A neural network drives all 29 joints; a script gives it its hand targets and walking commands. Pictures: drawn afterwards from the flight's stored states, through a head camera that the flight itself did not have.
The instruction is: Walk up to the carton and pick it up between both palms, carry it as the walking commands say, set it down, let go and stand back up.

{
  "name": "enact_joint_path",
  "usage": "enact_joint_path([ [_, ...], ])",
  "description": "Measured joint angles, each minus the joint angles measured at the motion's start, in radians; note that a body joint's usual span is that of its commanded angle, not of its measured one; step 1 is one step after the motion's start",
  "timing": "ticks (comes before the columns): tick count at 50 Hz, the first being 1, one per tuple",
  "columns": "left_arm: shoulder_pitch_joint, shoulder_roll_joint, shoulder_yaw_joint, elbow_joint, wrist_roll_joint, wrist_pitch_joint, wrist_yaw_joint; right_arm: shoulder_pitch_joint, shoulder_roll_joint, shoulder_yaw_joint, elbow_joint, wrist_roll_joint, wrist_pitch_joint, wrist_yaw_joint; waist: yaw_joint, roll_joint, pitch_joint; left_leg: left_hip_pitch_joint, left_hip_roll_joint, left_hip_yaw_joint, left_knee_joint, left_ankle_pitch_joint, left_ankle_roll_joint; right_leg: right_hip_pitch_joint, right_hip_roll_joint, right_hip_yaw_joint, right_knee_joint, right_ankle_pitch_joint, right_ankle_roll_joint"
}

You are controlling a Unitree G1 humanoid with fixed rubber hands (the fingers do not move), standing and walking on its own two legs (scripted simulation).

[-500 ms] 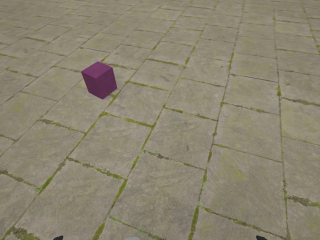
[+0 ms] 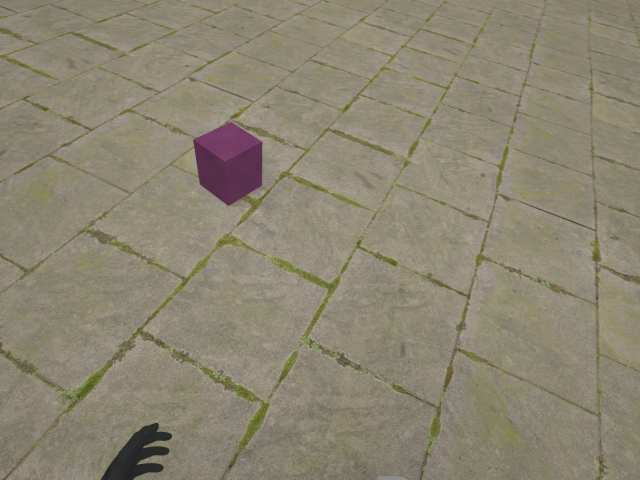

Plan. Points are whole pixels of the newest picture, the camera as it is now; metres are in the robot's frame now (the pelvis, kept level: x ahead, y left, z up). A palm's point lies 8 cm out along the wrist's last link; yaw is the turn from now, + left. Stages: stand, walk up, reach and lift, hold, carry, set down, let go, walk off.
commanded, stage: walk up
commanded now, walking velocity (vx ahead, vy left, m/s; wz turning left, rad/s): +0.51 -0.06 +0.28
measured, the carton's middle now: (229, 163) +1.51 +0.18 -0.65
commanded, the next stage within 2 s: none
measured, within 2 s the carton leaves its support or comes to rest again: neither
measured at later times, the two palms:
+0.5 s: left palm (107, 440) +0.24 +0.26 -0.12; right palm (440, 352) +0.35 -0.26 -0.15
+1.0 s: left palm (129, 234) +0.60 +0.30 -0.11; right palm (417, 293) +0.44 -0.23 -0.11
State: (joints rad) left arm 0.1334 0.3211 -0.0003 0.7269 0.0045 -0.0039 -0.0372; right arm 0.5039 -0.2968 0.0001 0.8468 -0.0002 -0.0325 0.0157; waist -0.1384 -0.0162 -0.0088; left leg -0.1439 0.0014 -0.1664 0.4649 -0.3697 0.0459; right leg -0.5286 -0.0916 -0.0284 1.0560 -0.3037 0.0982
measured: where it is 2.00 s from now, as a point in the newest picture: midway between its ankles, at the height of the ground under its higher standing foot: (255, 314)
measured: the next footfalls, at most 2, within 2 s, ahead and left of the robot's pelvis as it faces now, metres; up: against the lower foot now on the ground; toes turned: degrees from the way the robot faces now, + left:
right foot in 0.22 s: +0.22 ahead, -0.19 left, +0.00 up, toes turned -3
left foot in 0.58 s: +0.41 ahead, +0.14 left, +0.00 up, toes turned +5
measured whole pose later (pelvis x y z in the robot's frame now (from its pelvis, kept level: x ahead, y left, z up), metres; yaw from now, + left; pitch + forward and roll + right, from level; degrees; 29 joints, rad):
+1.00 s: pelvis +0.46 +0.05 +0.00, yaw +7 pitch +1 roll -3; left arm 0.13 0.29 0.00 0.78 0.00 0.01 -0.03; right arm 0.44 -0.29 0.00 0.90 0.00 -0.06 0.00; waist -0.12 0.00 0.02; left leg -0.10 0.02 -0.03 0.43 -0.36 0.04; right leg -0.51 -0.11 -0.07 1.07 -0.31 0.08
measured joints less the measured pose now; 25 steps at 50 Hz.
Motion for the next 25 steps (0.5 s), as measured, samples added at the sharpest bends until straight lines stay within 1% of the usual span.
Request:
enact_joint_path([
  [6,-0.05,-0.008,0.0,0.0,0.0,0.004,-0.002,0.013,0.0,0.0,0.021,0.0,-0.002,-0.019,-0.027,0.001,0.006,0.112,-0.001,-0.038,-0.066,-0.053,0.0,-0.016,0.006,0.0,-0.178,0.029,0.0],
  [8,-0.07,-0.013,0.0,-0.002,0.0,-0.002,-0.002,0.012,0.0,0.0,0.025,0.0,-0.002,-0.023,-0.024,0.008,0.005,0.135,-0.001,-0.038,-0.072,-0.081,-0.003,-0.016,0.016,-0.007,-0.28,0.028,0.0],
  [9,-0.076,-0.017,0.0,-0.004,0.0,-0.01,-0.002,0.012,0.0,0.0,0.03,0.0,-0.002,-0.023,-0.017,0.014,0.002,0.137,-0.002,-0.033,-0.061,-0.1,-0.005,-0.015,0.022,-0.019,-0.332,0.028,0.0],
  [10,-0.076,-0.019,0.0,-0.004,0.0,-0.018,-0.002,0.012,0.0,0.001,0.037,0.0,-0.002,-0.022,-0.003,0.018,0.004,0.137,-0.006,-0.025,-0.027,-0.124,-0.005,0.002,0.027,-0.039,-0.387,0.037,-0.003],
  [11,-0.076,-0.02,0.001,-0.004,0.0,-0.025,-0.001,0.016,0.001,0.001,0.044,0.0,-0.002,-0.021,0.013,0.016,0.006,0.113,-0.02,-0.015,0.068,-0.149,-0.006,0.032,0.027,-0.043,-0.438,0.063,-0.023],
  [12,-0.076,-0.027,0.001,-0.003,0.0,-0.032,0.001,0.011,0.001,0.001,0.047,0.0,-0.002,-0.022,0.031,0.026,0.014,0.052,-0.027,-0.001,0.239,-0.167,-0.005,0.038,0.029,-0.047,-0.42,0.084,-0.054],
  [13,-0.067,-0.038,0.001,-0.003,0.0,-0.035,0.002,0.003,0.001,0.001,0.046,0.0,-0.002,-0.022,0.048,0.042,0.015,-0.023,-0.028,0.01,0.422,-0.168,-0.005,0.045,0.029,-0.058,-0.395,0.062,-0.068],
  [14,-0.045,-0.045,0.0,-0.002,0.0,-0.039,0.003,-0.009,0.001,0.0,0.045,0.0,-0.002,-0.022,0.067,0.052,0.013,-0.085,-0.028,0.022,0.559,-0.169,-0.005,0.068,0.028,-0.064,-0.39,0.035,-0.072],
  [15,-0.017,-0.045,0.001,-0.002,0.0,-0.043,0.006,-0.025,0.0,0.0,0.045,0.0,-0.003,-0.02,0.086,0.054,0.012,-0.136,-0.027,0.036,0.647,-0.16,-0.006,0.094,0.023,-0.064,-0.392,0.01,-0.072],
  [16,0.014,-0.045,0.001,-0.002,0.0,-0.044,0.011,-0.043,0.0,0.001,0.044,0.0,-0.004,-0.014,0.103,0.054,0.012,-0.183,-0.027,0.046,0.699,-0.143,-0.006,0.122,0.014,-0.063,-0.398,-0.009,-0.07],
  [18,0.075,-0.041,0.0,0.005,0.0,-0.044,0.023,-0.089,0.0,0.001,0.042,0.0,0.004,0.005,0.131,0.056,0.012,-0.273,-0.023,0.061,0.729,-0.11,-0.009,0.171,-0.007,-0.063,-0.413,-0.036,-0.064],
  [21,0.165,-0.041,0.0,0.023,0.0,-0.045,0.033,-0.16,0.0,0.001,0.027,0.0,0.02,0.034,0.172,0.07,0.011,-0.379,-0.001,0.073,0.711,-0.075,-0.012,0.239,-0.022,-0.064,-0.438,-0.067,-0.047],
  [23,0.217,-0.04,0.0,0.037,0.0,-0.045,0.035,-0.203,-0.001,0.001,0.021,0.0,0.029,0.051,0.195,0.072,0.011,-0.417,0.015,0.089,0.643,-0.04,-0.015,0.287,-0.033,-0.064,-0.454,-0.089,-0.034],
  [25,0.256,-0.04,0.0,0.049,0.0,-0.042,0.035,-0.241,-0.001,0.001,0.014,0.0,0.033,0.065,0.215,0.069,0.01,-0.425,0.026,0.112,0.526,-0.019,-0.019,0.331,-0.044,-0.065,-0.47,-0.111,-0.018],
])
